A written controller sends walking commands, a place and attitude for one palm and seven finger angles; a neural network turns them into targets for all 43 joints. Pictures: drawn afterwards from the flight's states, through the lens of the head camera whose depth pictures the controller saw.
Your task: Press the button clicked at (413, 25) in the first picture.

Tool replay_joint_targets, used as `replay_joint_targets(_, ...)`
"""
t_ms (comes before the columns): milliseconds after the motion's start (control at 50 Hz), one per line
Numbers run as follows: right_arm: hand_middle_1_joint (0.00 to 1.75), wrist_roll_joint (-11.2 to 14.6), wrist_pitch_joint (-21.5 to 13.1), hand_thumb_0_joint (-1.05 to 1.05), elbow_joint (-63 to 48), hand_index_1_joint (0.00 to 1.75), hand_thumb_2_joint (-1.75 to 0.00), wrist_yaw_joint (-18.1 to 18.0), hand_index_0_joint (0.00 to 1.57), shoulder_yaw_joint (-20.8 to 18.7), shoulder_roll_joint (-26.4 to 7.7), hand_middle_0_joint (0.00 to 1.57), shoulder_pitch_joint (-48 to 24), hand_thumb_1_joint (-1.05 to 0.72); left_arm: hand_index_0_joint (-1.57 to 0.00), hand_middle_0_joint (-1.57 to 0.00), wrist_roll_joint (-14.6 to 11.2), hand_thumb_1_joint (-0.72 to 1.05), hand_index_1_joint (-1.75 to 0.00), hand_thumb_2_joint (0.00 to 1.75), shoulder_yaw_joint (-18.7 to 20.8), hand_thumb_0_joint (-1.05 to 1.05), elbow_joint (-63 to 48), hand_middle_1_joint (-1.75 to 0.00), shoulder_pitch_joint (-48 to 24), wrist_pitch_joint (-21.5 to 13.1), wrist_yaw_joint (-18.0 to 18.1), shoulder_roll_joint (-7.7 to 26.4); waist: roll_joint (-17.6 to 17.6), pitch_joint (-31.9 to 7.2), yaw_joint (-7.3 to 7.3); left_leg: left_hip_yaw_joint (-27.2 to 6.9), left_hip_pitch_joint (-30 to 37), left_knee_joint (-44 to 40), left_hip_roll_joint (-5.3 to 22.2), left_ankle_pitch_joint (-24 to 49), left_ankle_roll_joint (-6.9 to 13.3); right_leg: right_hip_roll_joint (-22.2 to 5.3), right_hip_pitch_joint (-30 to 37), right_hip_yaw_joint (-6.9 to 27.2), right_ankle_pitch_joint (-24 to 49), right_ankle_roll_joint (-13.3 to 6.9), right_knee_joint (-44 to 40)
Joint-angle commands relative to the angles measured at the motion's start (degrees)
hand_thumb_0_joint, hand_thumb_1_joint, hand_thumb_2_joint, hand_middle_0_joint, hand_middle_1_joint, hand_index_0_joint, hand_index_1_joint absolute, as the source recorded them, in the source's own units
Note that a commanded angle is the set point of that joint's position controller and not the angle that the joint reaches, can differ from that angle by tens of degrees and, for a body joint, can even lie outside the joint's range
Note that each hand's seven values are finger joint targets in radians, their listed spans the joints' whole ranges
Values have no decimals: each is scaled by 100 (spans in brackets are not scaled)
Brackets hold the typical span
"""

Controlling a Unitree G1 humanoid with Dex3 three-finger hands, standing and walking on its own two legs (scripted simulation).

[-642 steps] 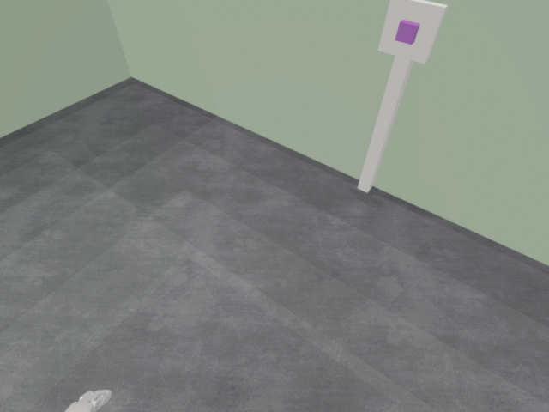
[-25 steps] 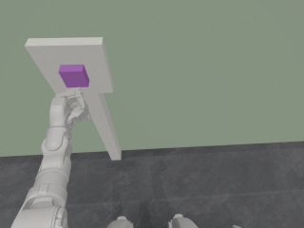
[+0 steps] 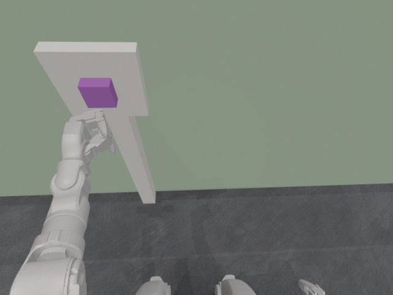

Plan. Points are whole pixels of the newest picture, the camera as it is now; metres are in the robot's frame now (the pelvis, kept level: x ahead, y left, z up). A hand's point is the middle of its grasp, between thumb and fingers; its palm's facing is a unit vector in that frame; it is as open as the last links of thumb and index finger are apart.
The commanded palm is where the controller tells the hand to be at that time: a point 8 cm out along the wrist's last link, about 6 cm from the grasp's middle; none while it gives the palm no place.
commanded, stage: aim a knuckle at the button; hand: left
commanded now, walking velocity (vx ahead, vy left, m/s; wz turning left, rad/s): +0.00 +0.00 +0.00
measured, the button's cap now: (99, 92) +0.51 +0.20 +0.09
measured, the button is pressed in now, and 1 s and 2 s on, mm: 0 8 0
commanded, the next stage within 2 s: press the button with the knuckle in 0.06 s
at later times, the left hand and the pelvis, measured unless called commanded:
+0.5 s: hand (111, 133) +0.42 +0.17 +0.07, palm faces +0.06 -1.00 -0.03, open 3.1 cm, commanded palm +0.39 +0.22 +0.06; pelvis +0.00 +0.00 +0.00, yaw +0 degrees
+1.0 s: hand (116, 121) +0.46 +0.17 +0.06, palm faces +0.06 -1.00 -0.03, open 2.8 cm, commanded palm +0.45 +0.22 +0.06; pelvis -0.01 -0.01 -0.01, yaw +1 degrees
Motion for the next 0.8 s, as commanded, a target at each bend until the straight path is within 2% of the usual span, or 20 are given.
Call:
replay_joint_targets(0,30,39,-210,0,-571,30,-90,-16,20,-327,-828,20,344,-90,-130,-130,-126,90,-150,90,34,0,-1659,-150,-1622,-489,-15,862,321,-2360,90,-295,1545,-620,-54,2378,-58,108,1349,208,2259,-3,-535)
replay_joint_targets(40,30,44,-205,0,-555,30,-90,-17,20,-337,-850,20,361,-90,-130,-130,-130,90,-150,90,-21,0,-1646,-150,-1527,-418,-2,801,105,-2180,25,-311,1447,-628,-49,2341,-35,116,1308,187,2242,8,-550)
replay_joint_targets(60,30,55,-195,0,-546,30,-90,-23,20,-355,-865,20,374,-90,-130,-130,-97,90,-150,90,62,0,-1671,-150,-1459,-393,17,916,-9,-2154,51,-326,1434,-659,-34,2314,-43,113,1310,179,2212,15,-555)
replay_joint_targets(100,30,71,-200,0,-593,30,-90,-13,20,-342,-829,20,316,-90,-130,-130,-124,90,-150,90,-137,0,-1800,-150,-1292,-322,43,638,135,-2012,55,-305,1468,-723,-52,2271,-53,101,1272,154,2152,11,-607)
replay_joint_targets(120,30,67,-206,0,-588,30,-90,-14,20,-346,-834,20,306,-90,-130,-130,-120,90,-150,90,-83,0,-1792,-150,-1214,-289,59,670,186,-2011,98,-301,1462,-728,-60,2198,-61,103,1270,160,2087,3,-611)
replay_joint_targets(160,30,70,-208,0,-561,30,-90,-22,20,-342,-837,20,293,-90,-130,-130,-100,90,-150,90,-116,0,-1942,-150,-1401,-306,120,702,181,-1961,46,-346,1527,-745,-39,2204,-66,99,1181,145,2016,-1,-614)
replay_joint_targets(180,30,69,-221,0,-552,30,-90,-25,20,-334,-813,20,283,-90,-130,-130,-69,90,-150,90,-314,0,-1989,-150,-1551,-315,138,510,222,-1922,-32,-366,1605,-741,-31,2195,-72,101,1067,120,1956,2,-612)
replay_joint_targets(240,30,41,-246,0,-415,30,-90,-59,20,-334,-833,20,295,-90,-130,-130,-21,90,-150,90,-197,0,-1808,-150,-2086,-384,258,687,34,-1763,-141,-399,1447,-678,-39,1793,-52,96,904,152,1655,13,-623)
replay_joint_targets(340,30,9,-254,0,-393,30,-90,-78,20,-302,-848,20,302,-90,-130,-130,52,90,-150,90,122,0,-1403,-150,-2065,-454,285,1033,203,-2112,7,-362,1341,-653,-96,1788,-61,70,1153,227,1739,-2,-554)
replay_joint_targets(380,30,17,-243,0,-377,30,-90,-62,20,-287,-821,20,287,-90,-130,-130,73,90,-150,90,-41,0,-1289,-150,-2246,-436,243,861,330,-2136,-38,-361,1438,-648,-94,1825,-75,71,1056,205,1738,-1,-550)
replay_joint_targets(420,30,9,-210,0,-386,30,-90,-63,20,-290,-861,20,322,-90,-130,-130,61,90,-150,90,157,0,-1074,-150,-2190,-385,210,1096,154,-2111,-4,-353,1244,-646,-98,1757,-67,77,1180,233,1752,4,-568)
replay_joint_targets(460,30,28,-195,0,-419,30,-90,-54,20,-293,-851,20,347,-90,-130,-130,62,90,-150,90,23,0,-1047,-150,-2258,-365,160,947,257,-2210,-19,-369,1383,-666,-87,1896,-76,83,1129,198,1805,-12,-548)
replay_joint_targets(480,30,38,-193,0,-408,30,-90,-46,20,-292,-832,20,330,-90,-130,-130,21,90,-150,90,-159,0,-929,-150,-2353,-327,128,694,232,-2046,-109,-343,1363,-641,-91,1820,-62,89,1006,198,1757,4,-611)
replay_joint_targets(500,30,29,-185,0,-354,30,-90,-57,20,-300,-868,20,374,-90,-130,-130,19,90,-150,90,-26,0,-877,-150,-2566,-340,129,897,149,-2001,-118,-368,1274,-632,-79,1739,-67,85,992,199,1693,3,-604)
replay_joint_targets(560,30,28,-166,0,-311,30,-90,-67,20,-301,-892,20,428,-90,-130,-130,40,90,-150,90,-19,0,-521,-150,-2829,-357,125,914,-117,-1802,-222,-370,1057,-628,-93,1452,-30,87,899,219,1490,27,-645)
replay_joint_targets(640,30,-21,-155,0,-238,30,-90,-84,20,-292,-904,20,515,-90,-130,-130,122,90,-150,90,193,0,-305,-150,-3349,-522,189,1212,78,-1942,-247,-359,935,-540,-123,1294,0,66,837,297,1344,31,-597)
replay_joint_targets(660,30,-31,-152,0,-229,30,-90,-77,20,-287,-913,20,564,-90,-130,-130,147,90,-150,90,313,0,-191,-150,-3339,-553,205,1343,48,-2103,-199,-363,919,-538,-127,1334,-2,65,939,307,1381,33,-564)
replay_joint_targets(700,30,-49,-141,0,-208,30,-90,-78,20,-273,-906,20,572,-90,-130,-130,196,90,-150,90,332,0,-141,-150,-3652,-631,220,1442,231,-2179,-252,-363,938,-499,-124,1294,-3,66,852,323,1326,41,-537)
replay_joint_targets(740,30,-65,-124,0,-186,30,-90,-79,20,-271,-947,20,644,-90,-130,-130,233,90,-150,90,527,0,30,-150,-3699,-659,222,1713,134,-2253,-262,-370,808,-450,-117,1273,15,78,909,345,1315,40,-513)
replay_joint_targets(780,30,-67,-106,0,-180,30,-90,-86,20,-264,-936,20,700,-90,-130,-130,276,90,-150,90,522,0,106,-150,-3853,-659,206,1759,313,-2417,-272,-364,874,-430,-111,1425,6,78,915,349,1467,46,-464)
